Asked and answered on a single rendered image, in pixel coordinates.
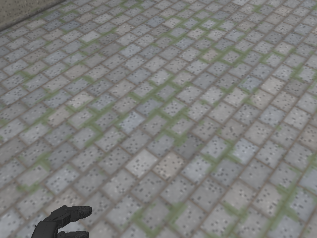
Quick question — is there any robot left hand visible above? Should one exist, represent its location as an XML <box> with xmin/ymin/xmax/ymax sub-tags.
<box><xmin>31</xmin><ymin>205</ymin><xmax>92</xmax><ymax>238</ymax></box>

